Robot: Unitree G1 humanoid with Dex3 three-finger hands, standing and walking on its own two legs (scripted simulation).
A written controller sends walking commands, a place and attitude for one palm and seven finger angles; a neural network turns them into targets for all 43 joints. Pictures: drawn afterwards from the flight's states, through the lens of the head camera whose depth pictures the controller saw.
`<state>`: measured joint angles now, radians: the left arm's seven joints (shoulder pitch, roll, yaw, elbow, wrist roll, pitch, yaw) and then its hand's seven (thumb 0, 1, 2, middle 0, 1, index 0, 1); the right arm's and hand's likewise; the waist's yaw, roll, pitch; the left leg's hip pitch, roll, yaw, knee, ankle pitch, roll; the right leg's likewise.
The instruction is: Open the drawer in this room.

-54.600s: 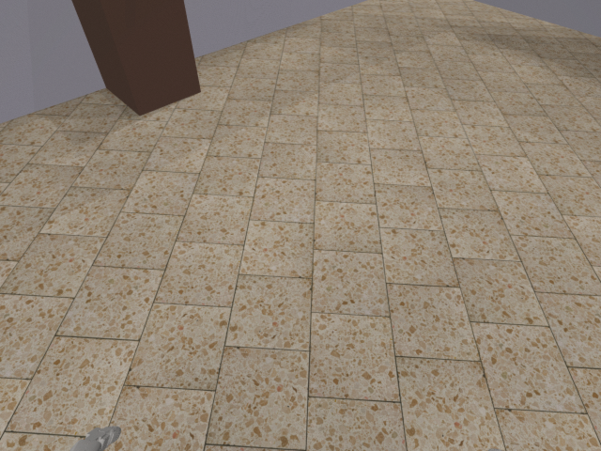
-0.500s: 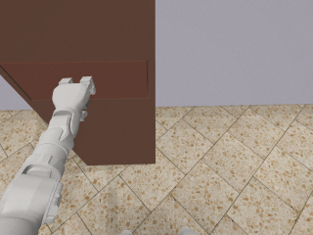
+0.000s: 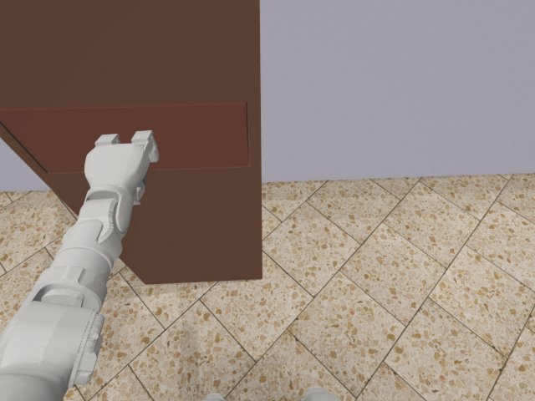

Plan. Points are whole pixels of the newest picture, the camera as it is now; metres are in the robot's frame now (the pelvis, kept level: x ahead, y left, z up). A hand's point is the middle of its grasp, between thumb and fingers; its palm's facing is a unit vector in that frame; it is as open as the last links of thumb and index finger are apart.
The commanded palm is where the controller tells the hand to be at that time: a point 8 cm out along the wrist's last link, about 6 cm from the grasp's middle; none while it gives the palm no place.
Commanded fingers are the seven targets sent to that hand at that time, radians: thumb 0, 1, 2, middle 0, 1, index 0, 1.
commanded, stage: pull the drawer open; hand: left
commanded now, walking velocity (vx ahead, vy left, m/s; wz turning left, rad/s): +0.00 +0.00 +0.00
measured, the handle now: (132, 160) +0.50 +0.22 +0.03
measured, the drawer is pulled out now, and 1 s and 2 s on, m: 0.00 0.09 0.25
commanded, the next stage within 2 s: none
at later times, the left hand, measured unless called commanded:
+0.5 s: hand (128, 199) +0.43 +0.22 +0.02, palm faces -0.01 -0.03 -1.00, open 7.7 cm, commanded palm +0.40 +0.22 +0.07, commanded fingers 0.00 0.90 0.90 -0.40 -1.35 -0.40 -1.35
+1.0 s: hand (121, 235) +0.36 +0.22 +0.02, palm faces -0.01 -0.08 -1.00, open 7.6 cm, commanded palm +0.31 +0.22 +0.07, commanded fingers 0.00 0.90 0.90 -0.40 -1.35 -0.40 -1.35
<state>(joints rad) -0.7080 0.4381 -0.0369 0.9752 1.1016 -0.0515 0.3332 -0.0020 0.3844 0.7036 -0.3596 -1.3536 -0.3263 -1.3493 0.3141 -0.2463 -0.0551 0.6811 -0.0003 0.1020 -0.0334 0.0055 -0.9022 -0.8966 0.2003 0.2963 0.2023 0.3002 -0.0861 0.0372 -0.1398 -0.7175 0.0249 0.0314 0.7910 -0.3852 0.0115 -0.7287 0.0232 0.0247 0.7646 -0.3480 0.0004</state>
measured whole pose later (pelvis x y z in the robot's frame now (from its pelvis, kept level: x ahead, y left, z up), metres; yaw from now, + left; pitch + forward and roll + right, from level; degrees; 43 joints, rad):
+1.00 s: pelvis +0.03 +0.00 +0.01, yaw -1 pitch +13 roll +0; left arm -0.09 0.38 -0.05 0.34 1.04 0.02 0.33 0.04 0.41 0.66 -0.35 -1.35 -0.37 -1.35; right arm 0.27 -0.25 -0.07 0.64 0.01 0.10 0.00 0.01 -0.90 -0.90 0.20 0.30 0.20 0.30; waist -0.04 0.06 -0.14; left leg -0.53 0.03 0.06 0.69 -0.39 0.01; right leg -0.55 0.03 0.05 0.68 -0.35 0.00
